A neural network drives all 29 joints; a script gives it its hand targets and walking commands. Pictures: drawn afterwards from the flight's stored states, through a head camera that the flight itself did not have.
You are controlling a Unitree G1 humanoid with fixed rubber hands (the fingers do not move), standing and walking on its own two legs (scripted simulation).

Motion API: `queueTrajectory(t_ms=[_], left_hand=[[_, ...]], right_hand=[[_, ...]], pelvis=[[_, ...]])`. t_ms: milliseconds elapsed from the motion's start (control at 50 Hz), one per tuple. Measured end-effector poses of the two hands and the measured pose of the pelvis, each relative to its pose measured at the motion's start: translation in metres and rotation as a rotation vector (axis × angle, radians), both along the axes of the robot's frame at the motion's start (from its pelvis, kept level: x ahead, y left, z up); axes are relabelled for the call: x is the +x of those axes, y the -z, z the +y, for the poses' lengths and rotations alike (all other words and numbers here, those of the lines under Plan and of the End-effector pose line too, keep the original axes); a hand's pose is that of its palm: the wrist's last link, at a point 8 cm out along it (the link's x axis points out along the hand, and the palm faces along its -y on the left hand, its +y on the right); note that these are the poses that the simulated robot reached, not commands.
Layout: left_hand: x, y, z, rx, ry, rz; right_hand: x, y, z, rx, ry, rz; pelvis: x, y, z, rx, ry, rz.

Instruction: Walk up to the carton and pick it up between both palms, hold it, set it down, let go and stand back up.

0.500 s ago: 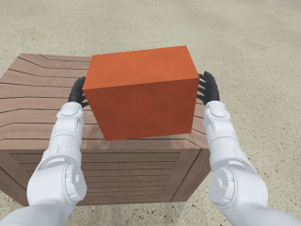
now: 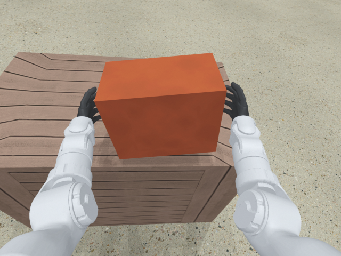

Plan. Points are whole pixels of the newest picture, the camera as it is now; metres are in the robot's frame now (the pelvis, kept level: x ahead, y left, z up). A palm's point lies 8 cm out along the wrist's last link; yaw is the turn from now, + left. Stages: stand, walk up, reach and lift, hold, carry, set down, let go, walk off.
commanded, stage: set down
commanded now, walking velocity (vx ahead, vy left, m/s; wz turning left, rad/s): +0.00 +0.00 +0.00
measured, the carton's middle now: (163, 109) +0.48 +0.03 +0.06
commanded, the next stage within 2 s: none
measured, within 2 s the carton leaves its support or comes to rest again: rests again in 1.00 s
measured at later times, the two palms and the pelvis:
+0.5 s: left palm (92, 116) +0.43 +0.22 +0.05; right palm (231, 120) +0.44 -0.15 +0.07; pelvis +0.01 +0.00 +0.00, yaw +0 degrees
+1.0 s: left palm (94, 117) +0.43 +0.22 +0.05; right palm (231, 126) +0.43 -0.16 +0.05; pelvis +0.01 +0.00 +0.00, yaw -1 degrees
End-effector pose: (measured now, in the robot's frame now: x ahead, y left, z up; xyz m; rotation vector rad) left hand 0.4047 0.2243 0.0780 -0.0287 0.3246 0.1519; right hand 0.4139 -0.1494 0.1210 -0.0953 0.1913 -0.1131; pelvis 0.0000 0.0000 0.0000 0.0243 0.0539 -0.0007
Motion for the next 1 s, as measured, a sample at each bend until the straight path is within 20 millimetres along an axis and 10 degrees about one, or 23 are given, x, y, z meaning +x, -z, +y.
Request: queueTrajectory(t_ms=[1000], left_hand=[[0.028,0.029,-0.007,0.02,-0.002,-0.042]], right_hand=[[0.019,0.066,-0.007,-0.002,0.042,0.037]], pelvis=[[0.009,0.003,-0.003,0.002,0.017,0.186]])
